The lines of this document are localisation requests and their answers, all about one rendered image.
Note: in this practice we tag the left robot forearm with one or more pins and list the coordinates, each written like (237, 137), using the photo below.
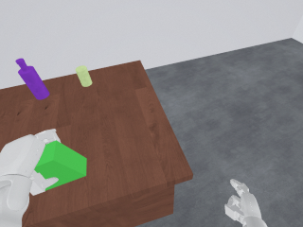
(14, 199)

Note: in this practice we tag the table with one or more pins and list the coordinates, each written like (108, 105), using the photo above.
(133, 158)

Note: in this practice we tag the sponge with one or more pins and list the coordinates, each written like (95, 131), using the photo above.
(62, 162)

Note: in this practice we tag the right robot hand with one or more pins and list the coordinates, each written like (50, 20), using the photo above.
(246, 206)

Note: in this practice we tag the right robot forearm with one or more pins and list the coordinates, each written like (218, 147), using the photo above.
(252, 221)

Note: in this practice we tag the left robot hand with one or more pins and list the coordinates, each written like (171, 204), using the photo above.
(23, 154)

